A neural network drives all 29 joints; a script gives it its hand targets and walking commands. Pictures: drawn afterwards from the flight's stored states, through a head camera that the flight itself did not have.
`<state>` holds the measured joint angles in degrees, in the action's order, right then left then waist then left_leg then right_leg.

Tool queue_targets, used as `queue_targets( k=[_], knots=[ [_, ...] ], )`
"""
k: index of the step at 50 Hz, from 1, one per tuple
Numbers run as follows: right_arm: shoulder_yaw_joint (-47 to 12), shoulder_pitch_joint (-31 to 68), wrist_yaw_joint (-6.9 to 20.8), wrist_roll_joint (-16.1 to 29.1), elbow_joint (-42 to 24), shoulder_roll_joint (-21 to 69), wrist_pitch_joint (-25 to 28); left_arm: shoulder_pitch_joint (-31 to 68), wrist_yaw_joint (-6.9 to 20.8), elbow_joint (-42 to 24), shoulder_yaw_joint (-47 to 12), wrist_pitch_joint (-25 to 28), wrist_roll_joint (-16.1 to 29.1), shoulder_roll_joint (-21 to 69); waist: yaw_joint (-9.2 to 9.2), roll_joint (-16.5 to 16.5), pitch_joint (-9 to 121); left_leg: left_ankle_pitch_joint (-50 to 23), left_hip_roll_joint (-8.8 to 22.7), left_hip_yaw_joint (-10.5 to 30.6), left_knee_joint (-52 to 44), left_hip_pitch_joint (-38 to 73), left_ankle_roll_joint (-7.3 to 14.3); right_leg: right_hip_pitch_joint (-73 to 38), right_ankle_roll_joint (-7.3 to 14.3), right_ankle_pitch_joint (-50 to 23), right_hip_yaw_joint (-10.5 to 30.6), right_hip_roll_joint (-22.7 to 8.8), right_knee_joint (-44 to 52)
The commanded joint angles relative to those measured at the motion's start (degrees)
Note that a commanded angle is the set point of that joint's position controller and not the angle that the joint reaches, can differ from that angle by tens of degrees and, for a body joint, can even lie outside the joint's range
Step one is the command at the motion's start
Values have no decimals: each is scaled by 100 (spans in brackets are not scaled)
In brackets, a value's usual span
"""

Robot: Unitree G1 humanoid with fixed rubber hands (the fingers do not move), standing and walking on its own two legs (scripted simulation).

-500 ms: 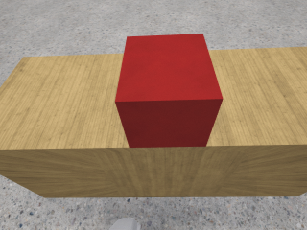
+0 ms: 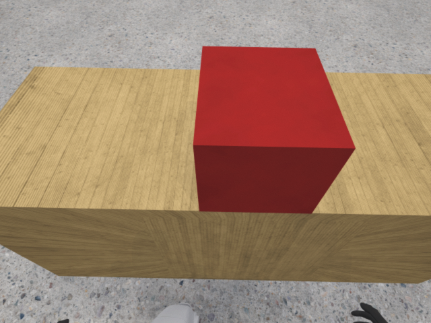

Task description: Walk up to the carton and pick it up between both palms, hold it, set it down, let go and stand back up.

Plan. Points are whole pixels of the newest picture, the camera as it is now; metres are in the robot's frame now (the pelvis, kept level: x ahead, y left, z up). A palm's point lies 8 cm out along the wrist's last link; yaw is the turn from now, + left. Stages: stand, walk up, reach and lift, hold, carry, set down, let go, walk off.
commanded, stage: walk up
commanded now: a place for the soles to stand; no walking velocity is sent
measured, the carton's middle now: (257, 130) +0.52 -0.06 +0.03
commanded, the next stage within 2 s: stand in 0.84 s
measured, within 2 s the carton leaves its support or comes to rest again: neither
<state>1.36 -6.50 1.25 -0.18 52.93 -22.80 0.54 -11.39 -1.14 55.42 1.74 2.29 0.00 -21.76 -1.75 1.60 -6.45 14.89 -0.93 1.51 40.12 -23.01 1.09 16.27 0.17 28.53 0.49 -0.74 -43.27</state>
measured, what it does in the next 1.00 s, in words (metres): steps on the spot: right foot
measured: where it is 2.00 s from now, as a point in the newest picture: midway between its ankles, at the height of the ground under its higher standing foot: outside the picture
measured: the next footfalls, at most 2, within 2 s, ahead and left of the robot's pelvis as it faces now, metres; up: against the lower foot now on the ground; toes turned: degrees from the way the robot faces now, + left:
right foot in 0.02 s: +0.03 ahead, -0.12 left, +0.00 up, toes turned -9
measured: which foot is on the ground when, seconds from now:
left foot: down 0.00-1.00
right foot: up 0.00-0.00, down 0.02-1.00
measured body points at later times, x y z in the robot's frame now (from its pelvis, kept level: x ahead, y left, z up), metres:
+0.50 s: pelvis +0.00 -0.01 +0.01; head +0.02 -0.03 +0.45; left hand +0.09 +0.31 -0.10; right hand +0.10 -0.32 -0.13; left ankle +0.07 +0.11 -0.72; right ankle -0.01 -0.14 -0.72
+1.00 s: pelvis +0.00 -0.02 +0.01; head +0.01 -0.03 +0.46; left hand +0.10 +0.30 -0.10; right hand +0.10 -0.33 -0.12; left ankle +0.07 +0.11 -0.72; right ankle -0.01 -0.14 -0.72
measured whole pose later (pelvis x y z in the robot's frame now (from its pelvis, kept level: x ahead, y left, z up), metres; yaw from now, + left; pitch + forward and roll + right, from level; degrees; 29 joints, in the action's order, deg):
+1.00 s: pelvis +0.00 -0.02 +0.01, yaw -1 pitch -1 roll +0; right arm -0.6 -6.5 1.3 -0.2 60.0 -22.8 0.4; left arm -6.9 -0.3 60.5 0.0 1.0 0.0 -21.7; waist -0.4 1.8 -1.5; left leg 12.3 0.0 1.4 34.8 -21.6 -0.6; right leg 15.5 -0.1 20.8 0.4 -0.1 -37.2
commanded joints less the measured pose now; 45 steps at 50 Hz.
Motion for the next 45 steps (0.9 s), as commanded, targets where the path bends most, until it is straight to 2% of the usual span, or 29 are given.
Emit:
queue_targets(
  k=[1, 2, 3, 5, 7, 8, 10, 13, 14, 15, 16, 17, 18, 20, 21, 22, 25, 27, 29, 30, 31, 32, 34, 36, 37, 38, 42, 44, 45],
  knots=[
    [112, 303, -94, 84, -316, -684, 49, -180, -122, -27, 327, 203, -187, -1320, 0, -337, 1226, -1183, 488, 590, -407, 551, 57, -872, 551, -1841, 1518, -1200, 2091],
    [186, 225, -67, 39, -169, -872, 36, 351, -99, -117, 293, 192, -184, -1512, 205, -314, 1115, -608, 370, 422, -710, 840, 18, -331, 704, -1635, 1517, -1290, 1971],
    [264, -53, -57, 22, -54, -1031, 22, 604, -40, -193, 310, 145, -130, -1477, 375, -659, 1242, 93, 390, 514, -979, 1262, 120, 8, 654, -1085, 1144, -1141, 1783],
    [247, 363, -41, -20, -47, -1133, 59, 568, 33, -121, 224, 61, -45, -1208, 242, -136, 880, 377, 677, 947, -1427, 992, 277, 259, 370, -455, 603, -628, 1693],
    [207, 460, -39, -50, -31, -1170, 87, 398, 41, -57, 162, 32, -97, -1236, 113, -240, 673, 1077, 779, 1158, -1596, 582, 364, 104, 297, -63, 470, -465, 1753],
    [183, 418, -21, -76, 23, -1044, 85, 348, 53, 42, 236, 49, -86, -1307, 103, -89, 759, 1085, 722, 1014, -1577, 695, 315, 78, 351, 104, 644, -554, 1806],
    [150, 446, -31, -31, 63, -1018, 122, 202, 59, 80, 232, 68, -66, -1195, 72, -54, 497, 815, 738, 1090, -1697, 457, 319, -65, 322, -450, 604, -519, 1876],
    [163, 362, -30, -49, 183, -1101, 122, 357, 58, 101, 182, 58, -84, -1273, 124, -169, 501, 762, 666, 1036, -1683, 540, 239, 89, 351, -139, 637, -527, 1906],
    [190, 279, -15, -37, 236, -1092, 98, 474, 35, 113, 179, 80, -110, -1256, 253, -313, 659, 565, 669, 923, -1571, 777, 190, 69, 301, -234, 668, -570, 1934],
    [163, 364, 8, -59, 235, -1082, 111, 504, 62, 78, 185, 85, -79, -1165, 211, -191, 719, 522, 692, 967, -1641, 821, 197, 47, 320, -333, 676, -584, 1970],
    [150, 427, -11, -46, 212, -977, 113, 585, 62, 46, 163, 101, -101, -1206, 206, -373, 711, 468, 645, 839, -1562, 820, 204, 36, 327, -515, 669, -578, 1924],
    [166, 453, -13, -69, 195, -1150, 117, 514, 60, 72, 148, 117, -67, -1205, 150, -218, 925, 89, 589, 725, -1415, 967, 194, -87, 327, -869, 774, -594, 1945],
    [107, 296, -30, -38, 188, -981, 136, 557, 60, 153, 141, 121, -124, -1131, 155, -546, 1014, -203, 624, 674, -1351, 919, 176, -299, 326, -1133, 642, -612, 1914],
    [102, 166, -41, -10, 326, -1048, 159, 572, 53, 140, 189, 99, -62, -1303, 167, -494, 1221, -898, 629, 594, -1221, 1183, 171, -341, 260, -1496, 675, -690, 1793],
    [116, 181, -59, -12, 357, -1025, 169, 537, 51, 201, 140, 73, -53, -1173, 160, -241, 1343, -1223, 701, 651, -1297, 1239, 221, -445, 255, -1805, 643, -648, 1641],
    [90, 339, -66, -18, 310, -1016, 167, 583, 37, 147, 115, 62, -26, -1132, 87, -383, 1147, -1124, 672, 662, -1259, 957, 262, -416, 261, -1751, 544, -595, 1630],
    [121, 199, -83, -33, 397, -1016, 131, 605, 6, 154, 134, 101, -8, -1252, 165, -658, 1234, -1468, 544, 420, -895, 1152, 198, -427, 310, -2435, 709, -772, 1706],
    [112, 238, -88, -10, 339, -1027, 167, 628, -15, 173, 121, 88, -2, -1222, 183, -617, 1333, -1812, 656, 587, -1017, 1191, 187, -606, 224, -2655, 474, -681, 1565],
    [94, 255, -119, 13, 378, -1099, 229, 683, -1, 183, 175, 8, -9, -1228, 120, -452, 1356, -1738, 713, 607, -1032, 1120, 226, -581, 247, -2334, 523, -650, 1490],
    [102, 227, -139, 25, 362, -954, 237, 632, 6, 222, 173, -16, -27, -1118, 142, -587, 1440, -1649, 803, 756, -1184, 1143, 262, -723, 295, -2212, 435, -606, 1405],
    [124, 187, -149, -16, 406, -1076, 227, 658, 28, 161, 115, -56, -53, -1062, 152, -389, 1504, -1640, 899, 794, -1174, 1165, 262, -612, 302, -2084, 406, -586, 1408],
    [113, 200, -149, -32, 409, -1132, 218, 614, 27, 155, 140, -89, -28, -1043, 167, -507, 1302, -1173, 924, 885, -1341, 938, 331, -552, 254, -1713, 437, -541, 1506],
    [152, 315, -125, -77, 461, -1133, 193, 800, 58, 163, 164, -80, -52, -1151, 127, -126, 1052, -485, 812, 793, -1543, 889, 224, -353, 326, -1213, 571, -605, 1718],
    [136, 371, -114, -38, 365, -1165, 203, 727, 65, 235, 129, -99, -62, -1130, 150, -369, 899, -275, 876, 989, -1706, 785, 251, -224, 297, -1119, 478, -522, 1652],
    [92, 505, -110, -74, 355, -1104, 227, 661, 78, 218, 151, -90, -46, -1100, 88, -32, 856, -175, 885, 967, -1789, 676, 227, -242, 278, -962, 514, -515, 1684],
    [90, 410, -127, -80, 348, -1049, 242, 636, 87, 234, 157, -78, -57, -1084, 19, -37, 817, -196, 867, 992, -1769, 555, 206, -365, 311, -925, 472, -542, 1802],
    [73, 307, -109, -5, 406, -1064, 234, 770, 111, 302, 128, -45, -96, -1083, 201, -601, 939, -142, 788, 872, -1676, 879, 143, -311, 320, -1124, 698, -633, 2016],
    [104, 326, -107, -19, 388, -1002, 250, 857, 101, 248, 128, -24, -109, -1145, 237, -659, 1088, -569, 719, 686, -1580, 1188, 140, -335, 321, -1516, 708, -637, 1998],
    [88, 244, -128, -46, 372, -1094, 248, 923, 96, 204, 107, -36, -74, -1181, 246, -465, 1024, -625, 725, 681, -1607, 1136, 122, -272, 283, -1709, 649, -608, 1883]
  ],
)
